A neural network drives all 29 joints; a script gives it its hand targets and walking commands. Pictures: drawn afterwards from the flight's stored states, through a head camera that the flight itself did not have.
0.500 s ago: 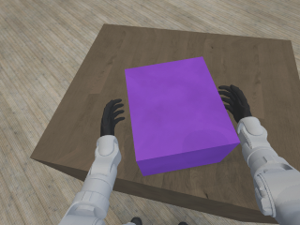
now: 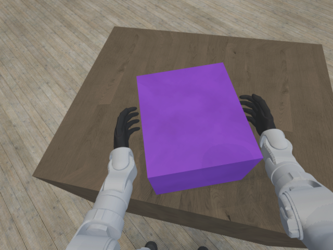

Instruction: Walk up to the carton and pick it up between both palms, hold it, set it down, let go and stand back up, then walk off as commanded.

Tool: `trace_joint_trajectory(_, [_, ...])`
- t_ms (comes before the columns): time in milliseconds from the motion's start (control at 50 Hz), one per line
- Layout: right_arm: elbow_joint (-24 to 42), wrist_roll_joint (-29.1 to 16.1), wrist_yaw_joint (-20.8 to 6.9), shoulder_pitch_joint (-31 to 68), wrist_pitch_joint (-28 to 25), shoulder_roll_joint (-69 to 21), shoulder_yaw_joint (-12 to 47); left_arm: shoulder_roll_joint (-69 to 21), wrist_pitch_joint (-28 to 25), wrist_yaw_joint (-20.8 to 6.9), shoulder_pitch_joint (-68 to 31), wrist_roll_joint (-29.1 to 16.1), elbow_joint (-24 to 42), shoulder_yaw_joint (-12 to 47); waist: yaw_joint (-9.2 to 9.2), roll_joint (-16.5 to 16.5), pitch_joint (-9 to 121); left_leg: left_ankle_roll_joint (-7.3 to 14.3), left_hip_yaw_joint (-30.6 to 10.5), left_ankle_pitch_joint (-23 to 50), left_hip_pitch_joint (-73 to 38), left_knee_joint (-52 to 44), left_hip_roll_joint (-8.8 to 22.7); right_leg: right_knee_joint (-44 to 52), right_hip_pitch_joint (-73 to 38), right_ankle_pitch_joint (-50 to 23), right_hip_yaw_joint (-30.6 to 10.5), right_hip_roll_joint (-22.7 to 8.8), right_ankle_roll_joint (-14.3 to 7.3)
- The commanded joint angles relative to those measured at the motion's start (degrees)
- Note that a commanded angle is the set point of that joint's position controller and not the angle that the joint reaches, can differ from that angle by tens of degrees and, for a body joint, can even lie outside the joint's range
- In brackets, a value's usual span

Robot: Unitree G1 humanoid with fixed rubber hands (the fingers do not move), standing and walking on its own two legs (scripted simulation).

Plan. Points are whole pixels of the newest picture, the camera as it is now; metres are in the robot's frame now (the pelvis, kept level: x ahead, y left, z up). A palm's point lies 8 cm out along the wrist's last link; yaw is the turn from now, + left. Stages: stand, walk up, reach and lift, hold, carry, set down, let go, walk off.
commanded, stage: reach and lift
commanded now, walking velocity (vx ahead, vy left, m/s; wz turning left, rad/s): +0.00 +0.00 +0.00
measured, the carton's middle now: (189, 128) +0.43 +0.01 -0.05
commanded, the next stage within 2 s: none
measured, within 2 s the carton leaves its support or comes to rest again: leaves its support in 1.00 s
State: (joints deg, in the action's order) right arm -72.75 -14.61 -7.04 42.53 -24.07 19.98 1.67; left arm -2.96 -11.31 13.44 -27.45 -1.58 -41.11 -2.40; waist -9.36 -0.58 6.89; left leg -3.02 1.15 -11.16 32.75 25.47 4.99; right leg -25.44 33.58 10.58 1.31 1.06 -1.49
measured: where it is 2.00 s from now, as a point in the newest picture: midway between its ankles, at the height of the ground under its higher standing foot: outside the picture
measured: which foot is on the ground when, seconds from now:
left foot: down 0.00-1.00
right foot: down 0.00-1.00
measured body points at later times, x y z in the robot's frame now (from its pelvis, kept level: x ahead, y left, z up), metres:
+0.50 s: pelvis +0.00 +0.00 +0.00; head +0.10 -0.01 +0.44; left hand +0.36 +0.18 +0.01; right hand +0.44 -0.16 +0.00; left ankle -0.01 +0.16 -0.73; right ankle +0.00 -0.10 -0.73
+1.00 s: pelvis -0.01 +0.00 +0.00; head +0.08 +0.00 +0.44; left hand +0.35 +0.19 +0.01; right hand +0.43 -0.15 +0.01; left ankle -0.01 +0.16 -0.73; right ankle +0.00 -0.10 -0.73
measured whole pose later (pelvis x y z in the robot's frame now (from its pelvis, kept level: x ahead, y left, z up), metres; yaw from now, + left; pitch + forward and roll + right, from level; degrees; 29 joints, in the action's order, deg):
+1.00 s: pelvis -0.01 +0.00 +0.00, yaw +0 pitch +18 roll +0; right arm -72.8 -5.5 -1.8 42.8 -25.5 14.9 1.3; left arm -3.3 -15.9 14.1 -27.4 0.3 -44.4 -8.3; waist -6.7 -0.6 7.9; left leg -3.0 1.1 -10.5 33.1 25.5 5.0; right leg -24.7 33.6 9.4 1.3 1.1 -1.5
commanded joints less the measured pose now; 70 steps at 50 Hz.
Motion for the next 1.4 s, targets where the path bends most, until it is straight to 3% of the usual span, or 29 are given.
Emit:
trace_joint_trajectory(0, [0.4, 4.0, 0.8, 28.5, -1.9, -0.9, -0.1, -6.5, -3.8, -1.1, -19.5, 3.8, -0.7, -2.7, 2.14, 3.7, 35.4, 0.1, 1.5, 26.2, -11.4, 6.2, -3.3, 1.2, -7.4, -16.7, 0.4, 4.0, -0.6])
trace_joint_trajectory(140, [0.0, 4.3, 0.7, 28.9, -2.2, -1.4, -0.8, -8.2, -4.0, -0.8, -20.0, 4.9, 0.9, -2.9, 0.74, 1.0, 37.5, -0.7, 1.8, 29.4, -13.0, 6.7, -3.4, 1.0, -6.5, -17.7, 1.2, 4.7, -0.9])
trace_joint_trajectory(180, [1.1, 4.7, 1.0, 27.5, -1.3, -1.2, -0.1, -6.8, -3.7, -0.5, -17.1, 4.9, -0.8, -4.3, -0.64, 5.3, 34.3, 0.7, 1.5, 27.4, -12.1, 6.2, -3.3, 1.8, -7.5, -15.5, 0.3, 4.5, -0.5])
trace_joint_trajectory(200, [0.1, 4.3, 1.3, 28.0, -1.6, -0.5, -1.0, -6.9, -3.5, -0.7, -18.8, 5.1, 0.0, -2.9, 1.75, 2.8, 34.7, -0.1, 1.5, 28.1, -12.8, 6.0, -3.4, 1.9, -6.8, -15.5, 0.9, 4.8, -1.0])
trace_joint_trajectory(220, [1.3, 4.2, 0.8, 27.8, -0.9, -2.8, 0.4, -7.9, -3.4, -1.0, -17.5, 4.6, -0.5, -3.1, -0.78, 2.6, 34.6, 0.4, 1.7, 27.5, -11.8, 5.4, -3.8, 1.8, -7.8, -16.3, 0.5, 4.0, -0.9])
trace_joint_trajectory(300, [2.6, 5.2, 1.0, 27.4, -1.7, -3.9, 1.5, -8.6, -4.3, -1.3, -17.6, 5.1, -1.4, -3.7, -0.01, 6.3, 35.2, 0.6, 2.4, 27.5, -11.4, 5.8, -3.7, 0.9, -10.8, -20.4, 0.3, 4.4, 0.0])
trace_joint_trajectory(340, [0.5, 6.2, 1.0, 29.6, -1.4, -2.9, -2.0, -7.9, -4.1, -1.3, -21.3, 5.7, 0.7, -3.6, 2.60, 2.3, 35.0, -0.1, 1.6, 26.0, -12.6, 5.3, -3.6, 1.8, -6.7, -17.1, 1.3, 4.4, -0.3])
trace_joint_trajectory(380, [2.9, 5.3, 1.2, 29.5, -1.8, -4.2, 0.9, -7.9, -4.3, -1.3, -20.3, 5.1, -0.8, -2.8, 0.09, 4.3, 37.1, 0.5, 1.7, 28.2, -11.2, 6.3, -3.7, 1.2, -9.1, -19.7, 0.2, 4.3, -0.5])
trace_joint_trajectory(480, [2.9, 9.0, 1.5, 27.2, -1.9, -7.4, -0.9, -8.9, -5.2, -2.9, -20.3, 6.1, -2.1, -2.6, 3.15, 5.0, 34.9, 0.6, 2.2, 25.3, -8.8, 5.6, -4.4, 0.8, -12.2, -22.5, 0.2, 3.4, 0.3])
trace_joint_trajectory(520, [1.5, 7.7, 1.1, 27.7, -2.5, -8.2, 0.6, -10.9, -5.5, -2.4, -20.4, 7.1, -2.7, -1.3, 1.43, 2.0, 34.8, 0.0, 2.1, 26.8, -11.1, 5.0, -3.6, 0.7, -8.7, -20.2, 1.0, 3.9, -0.2])
trace_joint_trajectory(560, [1.5, 8.2, 1.2, 26.2, -3.3, -10.1, 1.2, -13.6, -5.6, -3.4, -17.4, 6.6, -1.7, -0.2, 2.95, 3.6, 36.6, 0.1, 1.4, 29.3, -13.2, 4.9, -4.1, 1.5, -13.9, -24.6, 0.9, 3.9, -0.4])
trace_joint_trajectory(600, [5.0, 9.8, 0.6, 28.1, -4.2, -12.0, 1.7, -14.5, -6.2, -4.0, -19.6, 7.6, -2.7, -1.3, 1.29, 3.6, 36.7, 0.0, 2.0, 29.5, -11.4, 4.7, -4.8, 1.0, -14.6, -25.1, 1.2, 4.1, 0.1])
trace_joint_trajectory(700, [8.1, 12.2, 0.0, 28.5, -5.7, -15.9, 2.4, -19.2, -7.3, -4.3, -18.5, 6.9, 0.0, 3.8, 3.35, 3.6, 39.4, -0.7, 0.5, 34.0, -15.1, 4.3, -4.3, 1.8, -15.7, -28.7, 1.9, 4.6, -0.7])
trace_joint_trajectory(800, [6.3, 15.6, -0.5, 25.6, -4.4, -21.6, 1.1, -21.2, -7.3, -6.5, -19.7, 8.5, -3.4, 2.7, 3.24, 3.9, 36.0, 0.3, 1.6, 26.3, -12.3, 1.5, -5.2, 3.6, -18.3, -27.0, 0.7, 3.2, -0.3])
trace_joint_trajectory(820, [11.5, 16.0, -0.2, 26.9, -5.2, -25.8, 3.0, -22.9, -8.3, -7.5, -22.2, 8.0, 0.3, 5.6, 4.59, 5.1, 39.0, 0.2, 0.9, 29.0, -12.7, 1.9, -5.4, 2.7, -21.4, -32.9, 0.2, 2.8, 0.4])
trace_joint_trajectory(840, [13.8, 15.6, -0.9, 29.6, -5.7, -27.5, 3.6, -26.2, -8.6, -7.6, -23.2, 8.0, 1.0, 6.3, 3.15, 4.7, 42.2, 0.2, 0.6, 30.2, -12.7, 1.4, -5.3, 2.6, -23.5, -33.5, 0.4, 3.2, 0.0])
trace_joint_trajectory(880, [19.2, 16.9, -1.7, 32.6, -6.8, -32.4, 5.5, -31.3, -9.3, -8.4, -26.0, 7.4, 3.3, 9.9, 4.89, 3.9, 43.6, -0.3, -0.1, 32.1, -13.1, 1.5, -5.4, 2.0, -24.0, -35.0, 1.0, 3.4, 0.0])
trace_joint_trajectory(920, [14.1, 19.2, -1.4, 27.7, -4.9, -32.8, 3.0, -31.4, -9.1, -8.6, -26.3, 8.2, 0.1, 11.1, 7.12, 1.2, 42.3, -0.6, -0.4, 27.1, -13.3, 0.1, -5.9, 3.5, -22.9, -30.3, 1.2, 3.0, -0.2])
trace_joint_trajectory(940, [20.8, 17.5, -1.5, 29.2, -4.9, -34.8, 5.6, -31.4, -9.4, -9.0, -24.2, 7.5, -0.2, 10.4, 5.47, 4.5, 42.8, 0.2, -0.5, 28.8, -13.8, 0.7, -5.8, 3.9, -25.1, -32.8, 0.7, 3.3, 0.1])
trace_joint_trajectory(1020, [21.2, 18.6, -2.1, 29.4, -5.0, -34.3, 4.1, -33.1, -10.1, -8.4, -26.2, 7.6, 3.0, 12.3, 4.94, 2.0, 46.2, -0.8, -0.5, 31.1, -16.6, 1.2, -4.9, 4.1, -21.2, -30.9, 1.7, 4.0, -0.8])
trace_joint_trajectory(1040, [19.3, 18.4, -1.5, 25.7, -3.8, -34.3, 3.5, -32.6, -9.1, -8.9, -24.3, 8.3, -0.5, 12.1, 7.70, 2.8, 43.6, -0.8, -1.1, 27.6, -17.4, 0.7, -5.5, 5.8, -21.7, -28.3, 2.0, 3.6, -0.4])
trace_joint_trajectory(1080, [20.2, 17.4, -1.7, 28.2, -2.6, -36.0, 4.9, -31.6, -9.2, -9.0, -25.5, 8.5, -1.7, 9.9, 4.38, 3.0, 42.1, -0.3, -1.1, 26.2, -13.0, -0.2, -5.7, 4.2, -26.1, -30.0, 1.2, 3.4, 0.1])
trace_joint_trajectory(1180, [25.3, 16.1, -1.6, 31.2, -0.5, -39.0, 4.9, -32.7, -8.4, -9.2, -35.1, 4.1, 3.8, 14.5, 7.12, 2.8, 47.4, -0.5, -1.3, 20.5, -16.3, -0.6, -5.8, 5.2, -23.4, -23.6, 1.6, 2.9, 0.3])
trace_joint_trajectory(1220, [25.3, 15.6, -2.0, 31.3, 1.7, -38.4, 5.9, -32.7, -7.1, -8.6, -33.8, 5.7, 2.8, 12.7, 5.54, 3.8, 42.2, 0.3, -1.5, 17.4, -15.2, -2.1, -6.0, 5.1, -24.5, -22.1, 1.2, 3.0, 0.8])
trace_joint_trajectory(1280, [18.7, 14.5, -0.9, 28.9, 5.8, -40.7, 4.5, -29.9, -4.6, -9.8, -38.6, 6.1, -0.3, 11.8, 6.85, 1.8, 33.6, 0.9, -1.1, 6.9, -14.0, -4.1, -6.4, 7.4, -23.9, -11.2, 0.5, 1.8, 0.8])
trace_joint_trajectory(1320, [26.3, 13.8, -0.7, 29.4, 7.1, -44.5, 8.2, -30.0, -4.3, -10.7, -39.7, 3.8, 1.1, 13.1, 6.52, 5.1, 36.2, 1.5, -0.8, 8.9, -12.5, -4.9, -6.5, 6.6, -27.8, -15.8, -0.5, 1.4, 1.9])
trace_joint_trajectory(1340, [24.9, 13.9, 0.0, 25.1, 8.6, -45.6, 7.3, -28.9, -3.4, -11.7, -37.8, 3.5, -2.2, 12.8, 8.79, 6.1, 32.9, 2.0, -0.9, 7.1, -14.1, -4.7, -7.0, 7.2, -29.1, -15.9, -1.1, 0.4, 2.5])
trace_joint_trajectory(1360, [25.1, 13.3, -0.8, 30.8, 7.8, -45.8, 7.1, -31.6, -3.6, -10.8, -43.4, 3.7, 1.7, 14.7, 7.96, 1.6, 33.9, 1.0, -0.7, 8.7, -12.9, -4.9, -6.7, 6.1, -28.8, -15.7, -0.1, 0.7, 1.7])
trace_joint_trajectory(1380, [25.0, 12.1, -0.9, 30.8, 8.8, -45.9, 8.3, -30.3, -3.1, -11.0, -41.3, 4.2, 0.3, 12.9, 5.95, 4.5, 31.5, 2.1, -0.1, 8.5, -11.5, -5.2, -6.7, 5.3, -32.0, -17.8, -0.9, 0.5, 2.5])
